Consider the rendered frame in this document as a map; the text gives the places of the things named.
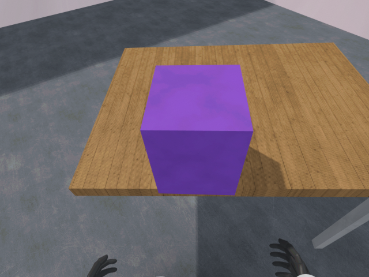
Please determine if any table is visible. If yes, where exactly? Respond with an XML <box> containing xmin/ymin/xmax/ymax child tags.
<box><xmin>69</xmin><ymin>43</ymin><xmax>369</xmax><ymax>249</ymax></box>

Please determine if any carton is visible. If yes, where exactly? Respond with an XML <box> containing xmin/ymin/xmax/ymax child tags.
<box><xmin>140</xmin><ymin>65</ymin><xmax>253</xmax><ymax>195</ymax></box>

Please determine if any robot right hand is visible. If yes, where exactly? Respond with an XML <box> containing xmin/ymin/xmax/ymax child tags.
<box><xmin>269</xmin><ymin>238</ymin><xmax>311</xmax><ymax>277</ymax></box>

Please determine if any robot left hand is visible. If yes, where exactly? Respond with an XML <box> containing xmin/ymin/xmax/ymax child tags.
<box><xmin>87</xmin><ymin>255</ymin><xmax>117</xmax><ymax>277</ymax></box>

